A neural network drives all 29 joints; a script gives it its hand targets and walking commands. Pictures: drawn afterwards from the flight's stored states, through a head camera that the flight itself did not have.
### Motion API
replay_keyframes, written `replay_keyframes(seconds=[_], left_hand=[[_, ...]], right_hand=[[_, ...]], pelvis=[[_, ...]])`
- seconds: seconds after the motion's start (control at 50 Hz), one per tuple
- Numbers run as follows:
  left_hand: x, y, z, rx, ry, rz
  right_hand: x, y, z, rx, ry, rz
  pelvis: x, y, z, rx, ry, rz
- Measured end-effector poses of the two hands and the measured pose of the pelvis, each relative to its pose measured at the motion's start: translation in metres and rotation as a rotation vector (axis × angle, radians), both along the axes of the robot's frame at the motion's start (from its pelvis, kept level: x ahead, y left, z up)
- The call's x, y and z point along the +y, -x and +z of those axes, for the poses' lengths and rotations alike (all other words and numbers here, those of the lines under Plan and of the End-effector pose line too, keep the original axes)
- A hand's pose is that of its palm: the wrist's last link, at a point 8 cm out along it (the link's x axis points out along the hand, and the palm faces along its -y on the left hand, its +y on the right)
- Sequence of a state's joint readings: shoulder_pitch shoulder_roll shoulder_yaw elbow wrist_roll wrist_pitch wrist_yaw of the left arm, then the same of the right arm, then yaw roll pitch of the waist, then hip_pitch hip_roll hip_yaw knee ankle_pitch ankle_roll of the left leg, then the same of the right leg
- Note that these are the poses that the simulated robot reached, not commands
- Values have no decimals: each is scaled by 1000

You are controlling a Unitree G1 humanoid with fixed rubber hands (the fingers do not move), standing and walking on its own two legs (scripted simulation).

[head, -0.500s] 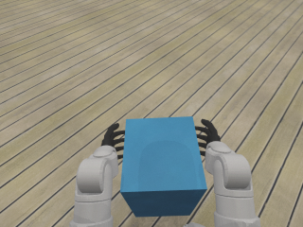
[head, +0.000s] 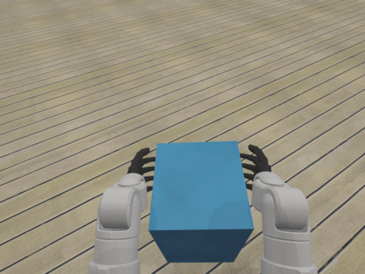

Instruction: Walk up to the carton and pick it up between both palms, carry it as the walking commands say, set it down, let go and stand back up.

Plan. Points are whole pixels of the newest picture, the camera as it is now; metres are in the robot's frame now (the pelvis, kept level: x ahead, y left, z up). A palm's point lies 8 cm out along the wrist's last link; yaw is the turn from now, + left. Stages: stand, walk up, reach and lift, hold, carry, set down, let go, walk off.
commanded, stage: carry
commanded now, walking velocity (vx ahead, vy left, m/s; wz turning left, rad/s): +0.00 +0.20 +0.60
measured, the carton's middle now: (198, 208) +0.28 -0.02 +0.01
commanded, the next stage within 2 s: none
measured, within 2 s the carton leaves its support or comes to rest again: neither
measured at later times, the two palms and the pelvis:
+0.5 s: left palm (9, 248) +0.18 +0.31 +0.09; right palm (154, 211) +0.24 +0.07 +0.08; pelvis -0.07 +0.13 +0.00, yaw +16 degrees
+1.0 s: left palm out of the picture -0.03 +0.54 +0.06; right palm out of the picture +0.13 +0.34 +0.08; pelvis -0.19 +0.27 -0.01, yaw +33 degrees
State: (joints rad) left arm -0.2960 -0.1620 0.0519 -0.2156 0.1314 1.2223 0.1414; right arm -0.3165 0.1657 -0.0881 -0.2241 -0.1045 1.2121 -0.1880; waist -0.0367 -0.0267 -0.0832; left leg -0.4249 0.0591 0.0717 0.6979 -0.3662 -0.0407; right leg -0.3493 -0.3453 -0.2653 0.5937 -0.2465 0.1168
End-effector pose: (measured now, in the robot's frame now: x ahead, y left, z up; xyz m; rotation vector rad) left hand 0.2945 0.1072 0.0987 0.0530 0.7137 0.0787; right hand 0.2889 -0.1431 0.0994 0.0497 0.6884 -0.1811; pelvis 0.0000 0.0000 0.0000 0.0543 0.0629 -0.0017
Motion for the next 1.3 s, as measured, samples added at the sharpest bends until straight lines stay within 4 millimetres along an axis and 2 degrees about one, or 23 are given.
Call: replay_keyframes(seconds=[0.06,0.1,0.2,0.3,0.44,0.52,0.6,0.7,0.78,0.86,0.92,0.98,1.16,1.3], left_hand=[[50,8,-16,5,29,54],[78,21,-27,45,53,102],[128,52,-37,79,79,197],[159,72,-31,37,53,244],[186,99,-18,39,-11,252],[210,123,-7,50,-10,294],[242,142,5,22,-10,347],[300,174,6,1,-2,415],[359,212,-15,-2,39,493],[398,263,-36,54,94,592],[416,292,-39,51,106,647],[430,314,-36,31,88,678],[450,364,-12,31,-2,697],[472,419,6,28,-7,764]], right_hand=[[50,-4,-10,7,29,54],[79,-3,-16,47,58,108],[132,5,-23,83,75,200],[165,15,-23,40,44,242],[191,39,-26,38,-12,259],[218,52,-15,49,-11,303],[255,58,-1,21,-20,344],[319,74,3,1,-15,405],[385,96,-7,0,22,480],[437,123,-20,56,90,594],[463,142,-23,55,96,647],[481,158,-23,36,76,676],[504,204,-20,29,-6,702],[537,244,1,23,-7,771]], pelvis=[[32,3,-12,3,12,25],[46,9,-9,9,33,43],[71,28,-4,14,55,95],[92,43,-7,16,44,151],[116,64,-7,0,50,240],[130,77,4,-15,26,290],[151,89,8,-12,-2,341],[192,109,4,-7,-5,424],[230,131,-11,-6,13,468],[247,154,-6,-4,56,504],[257,170,-6,-3,60,538],[267,185,-7,-1,55,570],[287,228,-5,-20,48,670],[301,261,9,-29,2,752]])
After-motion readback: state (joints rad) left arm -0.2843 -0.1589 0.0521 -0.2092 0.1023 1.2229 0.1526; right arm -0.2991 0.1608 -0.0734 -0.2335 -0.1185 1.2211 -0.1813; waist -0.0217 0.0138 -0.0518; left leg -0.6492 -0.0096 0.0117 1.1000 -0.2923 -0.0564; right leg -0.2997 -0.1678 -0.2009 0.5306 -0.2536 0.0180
